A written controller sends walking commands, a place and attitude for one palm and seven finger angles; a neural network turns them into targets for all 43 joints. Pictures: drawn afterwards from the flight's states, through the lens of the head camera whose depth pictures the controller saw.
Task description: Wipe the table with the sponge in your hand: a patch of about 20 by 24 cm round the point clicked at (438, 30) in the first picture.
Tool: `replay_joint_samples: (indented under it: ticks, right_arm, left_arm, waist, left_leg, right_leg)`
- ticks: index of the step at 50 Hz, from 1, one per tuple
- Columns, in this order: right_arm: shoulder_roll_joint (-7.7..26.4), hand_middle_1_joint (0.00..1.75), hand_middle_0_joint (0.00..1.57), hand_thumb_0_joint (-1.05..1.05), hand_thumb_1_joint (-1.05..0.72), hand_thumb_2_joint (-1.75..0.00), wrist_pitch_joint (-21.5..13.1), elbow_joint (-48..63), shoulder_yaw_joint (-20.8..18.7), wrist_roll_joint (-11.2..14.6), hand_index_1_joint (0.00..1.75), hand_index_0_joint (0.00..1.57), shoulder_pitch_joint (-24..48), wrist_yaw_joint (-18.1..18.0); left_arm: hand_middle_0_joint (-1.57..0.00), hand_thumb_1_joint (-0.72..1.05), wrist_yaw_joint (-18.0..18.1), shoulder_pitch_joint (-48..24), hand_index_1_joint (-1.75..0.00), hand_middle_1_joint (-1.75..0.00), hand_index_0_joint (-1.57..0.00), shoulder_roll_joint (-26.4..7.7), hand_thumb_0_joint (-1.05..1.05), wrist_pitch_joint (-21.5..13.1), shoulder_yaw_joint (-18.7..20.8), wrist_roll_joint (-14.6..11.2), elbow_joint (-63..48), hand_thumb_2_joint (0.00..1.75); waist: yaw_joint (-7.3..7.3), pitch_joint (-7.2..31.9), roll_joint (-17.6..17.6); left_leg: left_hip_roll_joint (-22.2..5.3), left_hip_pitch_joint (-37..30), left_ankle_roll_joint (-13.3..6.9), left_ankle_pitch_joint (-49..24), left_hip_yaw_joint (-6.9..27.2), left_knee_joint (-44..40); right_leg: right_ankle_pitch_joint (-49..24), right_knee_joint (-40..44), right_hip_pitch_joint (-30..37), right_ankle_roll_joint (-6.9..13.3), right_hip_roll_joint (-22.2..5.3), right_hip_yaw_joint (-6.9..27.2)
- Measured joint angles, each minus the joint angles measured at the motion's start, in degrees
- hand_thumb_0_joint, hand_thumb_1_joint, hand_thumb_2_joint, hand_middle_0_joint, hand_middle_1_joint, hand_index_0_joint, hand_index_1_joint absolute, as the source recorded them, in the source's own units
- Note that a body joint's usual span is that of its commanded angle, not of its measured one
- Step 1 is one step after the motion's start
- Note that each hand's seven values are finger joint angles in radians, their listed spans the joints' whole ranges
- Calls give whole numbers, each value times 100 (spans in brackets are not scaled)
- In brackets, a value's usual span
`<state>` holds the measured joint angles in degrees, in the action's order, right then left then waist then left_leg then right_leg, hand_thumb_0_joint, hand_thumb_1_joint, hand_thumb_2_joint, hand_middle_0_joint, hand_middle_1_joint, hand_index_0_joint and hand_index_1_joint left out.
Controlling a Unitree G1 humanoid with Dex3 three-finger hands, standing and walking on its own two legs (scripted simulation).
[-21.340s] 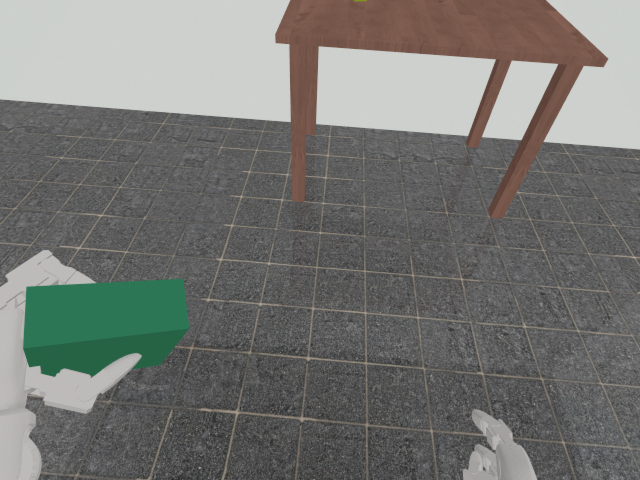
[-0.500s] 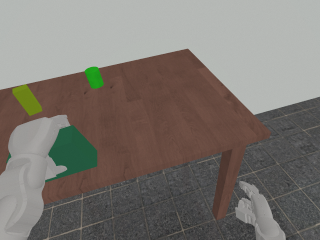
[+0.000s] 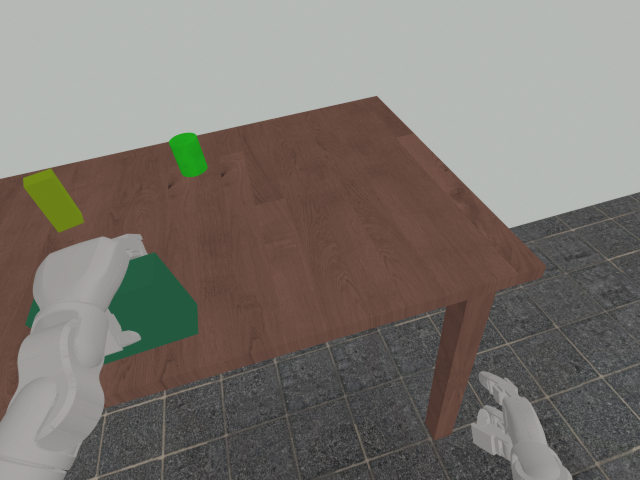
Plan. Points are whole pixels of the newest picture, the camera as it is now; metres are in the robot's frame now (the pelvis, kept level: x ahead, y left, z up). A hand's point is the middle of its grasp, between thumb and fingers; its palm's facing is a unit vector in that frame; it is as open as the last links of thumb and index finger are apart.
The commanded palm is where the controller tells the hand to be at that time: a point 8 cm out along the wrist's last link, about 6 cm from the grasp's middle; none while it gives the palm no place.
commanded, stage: move the sponge above the wiping area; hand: left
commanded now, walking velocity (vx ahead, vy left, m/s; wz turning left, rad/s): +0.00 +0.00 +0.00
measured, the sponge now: (130, 320) +0.25 +0.29 +0.10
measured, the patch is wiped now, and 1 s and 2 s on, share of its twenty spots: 0.00 0.00 0.00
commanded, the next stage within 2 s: lower the sponge onto the table in 1.94 s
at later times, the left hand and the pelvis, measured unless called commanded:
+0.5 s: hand (125, 293) +0.27 +0.30 +0.13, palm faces +0.03 -0.08 -1.00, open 9.4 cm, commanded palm +0.24 +0.29 +0.21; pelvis +0.01 +0.01 +0.00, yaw +1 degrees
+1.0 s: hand (136, 290) +0.29 +0.30 +0.11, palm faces +0.00 -0.08 -1.00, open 9.4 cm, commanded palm +0.26 +0.30 +0.19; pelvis +0.02 +0.01 +0.00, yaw +1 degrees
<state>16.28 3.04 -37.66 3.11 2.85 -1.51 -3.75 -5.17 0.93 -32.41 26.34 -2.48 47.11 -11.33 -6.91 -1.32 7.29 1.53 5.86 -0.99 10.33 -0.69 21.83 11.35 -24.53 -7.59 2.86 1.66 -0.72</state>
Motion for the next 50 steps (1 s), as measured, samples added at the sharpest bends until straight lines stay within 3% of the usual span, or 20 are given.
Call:
replay_joint_samples:
  ticks: [11,22,27,33,43,50]
  right_arm:
    - [-76,30,20,1,-90,-90,-73,-54,-3,-30,30,20,19,-25]
    - [-37,30,20,1,-90,-90,29,-22,10,14,30,20,-15,14]
    - [-11,30,20,1,-90,-90,-6,-14,-16,1,30,20,-56,-40]
    - [-46,30,20,1,-90,-90,-30,-47,-43,-15,30,20,-118,-24]
    - [-40,30,20,1,-90,-90,61,-37,-49,15,30,20,-131,48]
    - [-18,30,20,1,-90,-90,65,-8,-46,23,30,20,-127,-10]
  left_arm:
    - [-81,-45,72,-234,-139,-139,-81,75,0,-352,-168,109,334,105]
    - [-81,-45,31,-371,-139,-140,-81,90,0,-82,-120,163,656,105]
    - [-81,-45,-46,-424,-139,-140,-81,111,0,-292,-190,184,771,105]
    - [-81,-45,125,-469,-139,-140,-81,185,0,-538,-232,226,841,105]
    - [-81,-45,172,-492,-139,-140,-81,222,0,-260,-150,248,957,105]
    - [-81,-45,96,-465,-139,-140,-81,186,0,-419,-183,268,1087,105]
  waist:
    - [6,-36,-56]
    - [61,25,-57]
    - [61,-13,-70]
    - [60,2,-95]
    - [103,73,-65]
    - [101,54,-95]
  left_leg:
    - [14,-36,-16,-20,18,-78]
    - [33,10,-36,11,46,-74]
    - [41,15,-47,21,70,-74]
    - [41,-1,-48,31,71,-111]
    - [45,30,-56,68,65,-107]
    - [39,56,-55,103,77,-59]
  right_leg:
    - [-27,101,51,-13,-12,-11]
    - [0,130,34,-37,-30,-35]
    - [3,158,50,-43,-38,-57]
    - [4,210,71,-45,-36,-53]
    - [40,205,38,-55,-39,-44]
    - [69,177,24,-49,-33,-56]
